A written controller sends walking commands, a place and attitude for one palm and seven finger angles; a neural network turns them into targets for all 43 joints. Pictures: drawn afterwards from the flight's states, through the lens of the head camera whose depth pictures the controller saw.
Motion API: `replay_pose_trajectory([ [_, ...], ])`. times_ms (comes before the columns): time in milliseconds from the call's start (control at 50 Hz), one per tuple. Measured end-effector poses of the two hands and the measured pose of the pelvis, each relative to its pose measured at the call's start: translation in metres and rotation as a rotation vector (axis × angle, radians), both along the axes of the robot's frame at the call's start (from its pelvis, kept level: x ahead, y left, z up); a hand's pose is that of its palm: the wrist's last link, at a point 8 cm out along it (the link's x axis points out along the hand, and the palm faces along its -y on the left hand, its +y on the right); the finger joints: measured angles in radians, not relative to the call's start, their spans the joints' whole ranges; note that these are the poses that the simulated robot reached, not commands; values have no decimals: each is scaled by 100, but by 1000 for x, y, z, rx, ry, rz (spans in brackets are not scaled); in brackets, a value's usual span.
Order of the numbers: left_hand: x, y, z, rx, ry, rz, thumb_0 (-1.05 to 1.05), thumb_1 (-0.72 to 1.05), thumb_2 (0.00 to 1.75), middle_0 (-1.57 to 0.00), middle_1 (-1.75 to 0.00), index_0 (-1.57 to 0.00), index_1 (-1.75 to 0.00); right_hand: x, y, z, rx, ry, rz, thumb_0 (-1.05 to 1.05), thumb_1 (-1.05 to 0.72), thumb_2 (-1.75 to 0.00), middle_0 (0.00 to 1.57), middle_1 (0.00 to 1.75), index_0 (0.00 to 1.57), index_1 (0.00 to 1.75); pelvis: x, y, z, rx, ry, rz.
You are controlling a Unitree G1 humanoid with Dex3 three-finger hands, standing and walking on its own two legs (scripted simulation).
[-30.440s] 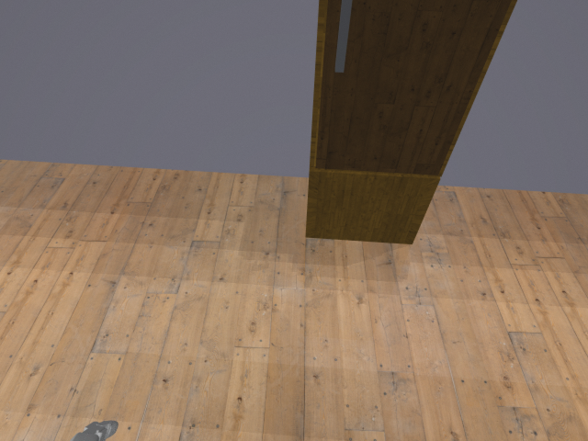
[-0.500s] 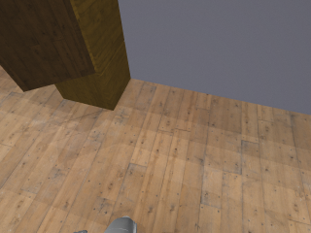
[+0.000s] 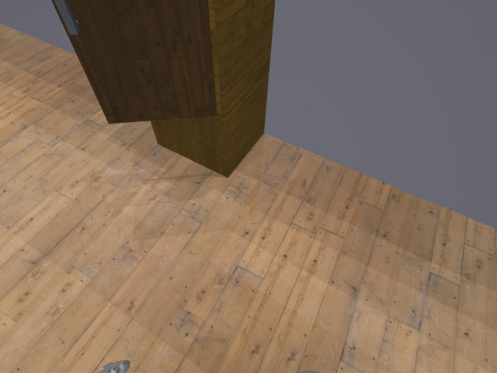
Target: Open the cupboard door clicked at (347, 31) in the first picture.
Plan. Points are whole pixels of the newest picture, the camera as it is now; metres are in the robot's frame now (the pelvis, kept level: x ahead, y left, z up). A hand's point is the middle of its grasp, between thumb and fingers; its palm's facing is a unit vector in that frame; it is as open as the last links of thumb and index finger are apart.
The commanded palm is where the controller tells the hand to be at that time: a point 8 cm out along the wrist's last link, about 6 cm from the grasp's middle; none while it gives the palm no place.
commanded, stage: turn to face it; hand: left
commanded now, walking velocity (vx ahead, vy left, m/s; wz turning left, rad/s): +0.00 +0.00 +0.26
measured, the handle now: out of the picture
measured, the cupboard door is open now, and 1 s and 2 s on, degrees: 38 38 38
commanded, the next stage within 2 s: take the last steps up to it in 0.12 s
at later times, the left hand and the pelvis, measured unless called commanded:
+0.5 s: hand out of the picture -0.03 +0.20 -0.18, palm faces +0.26 -0.94 -0.21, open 7.4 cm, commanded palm none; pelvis +0.03 +0.02 +0.00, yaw +11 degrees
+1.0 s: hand (127, 297) +0.27 +0.26 -0.16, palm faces +0.16 -0.97 -0.20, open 7.4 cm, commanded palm none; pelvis +0.17 +0.07 -0.02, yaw +12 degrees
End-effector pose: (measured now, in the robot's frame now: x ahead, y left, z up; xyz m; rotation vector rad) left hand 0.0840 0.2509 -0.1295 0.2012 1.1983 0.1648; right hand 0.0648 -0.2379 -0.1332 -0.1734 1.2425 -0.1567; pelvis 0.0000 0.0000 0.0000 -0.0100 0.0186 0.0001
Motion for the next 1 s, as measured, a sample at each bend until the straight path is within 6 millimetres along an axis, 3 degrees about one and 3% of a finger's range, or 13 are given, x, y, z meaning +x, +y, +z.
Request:
replay_pose_trajectory([
  [120, -4, -31, 2, 16, -31, 11, 1, 90, 90, -20, -30, -20, -30, -17, -20, -23, 42, 72, -20, 0, -90, -90, 21, 30, 21, 30, 2, -21, -8, 19, -10, 41],
  [200, -22, -45, 5, 0, -1, 47, 1, 90, 90, -20, -30, -20, -30, -17, -31, -19, 36, 112, -10, 0, -90, -90, 20, 30, 20, 30, 4, -26, -1, 33, -21, 70],
  [280, -42, -41, 5, 1, 30, 104, 1, 92, 89, -20, -30, -21, -30, -7, -33, -11, 21, 123, 22, 0, -91, -90, 20, 30, 20, 30, 7, -27, 3, 42, -21, 104],
  [380, -76, -29, -1, -24, 74, 185, 1, 92, 89, -20, -30, -21, -30, 21, -19, -4, 3, 111, 106, 0, -91, -90, 20, 30, 20, 30, 12, -16, 4, 39, -16, 149],
  [520, -133, 6, -23, -71, 212, 305, 1, 91, 89, -20, -30, -20, -30, 94, 31, 3, -29, -29, 240, 0, -91, -90, 20, 30, 20, 30, 28, 25, -8, 21, -3, 195],
  [580, -136, 25, -28, -72, 272, 311, 1, 91, 90, -20, -30, -20, -30, 108, 51, 4, -41, -87, 249, 0, -91, -90, 20, 30, 20, 30, 35, 40, -12, 27, -10, 190],
  [660, -99, 45, -19, -68, 222, 296, 1, 91, 90, -20, -30, -20, -30, 99, 72, 7, -29, -55, 237, 0, -91, -90, 20, 30, 20, 30, 52, 56, -2, 22, -12, 200],
  [780, -11, 62, -6, -62, 62, 253, 1, 91, 90, -20, -30, -20, -30, 64, 93, -2, 22, 112, 195, 0, -90, -90, 20, 30, 20, 30, 85, 72, 4, 25, -20, 213],
  [920, 105, 63, -2, -51, -44, 152, 1, 91, 90, -20, -30, -20, -30, 31, 99, -16, 65, 302, 90, 0, -90, -90, 20, 30, 21, 30, 137, 76, -4, 48, -25, 198],
  [1000, 165, 58, -6, -35, -125, 119, 1, 90, 90, -20, -30, -20, -30, 30, 94, -27, 75, 407, 50, 0, -90, -90, 20, 30, 21, 30, 173, 72, -18, 46, -36, 202],
])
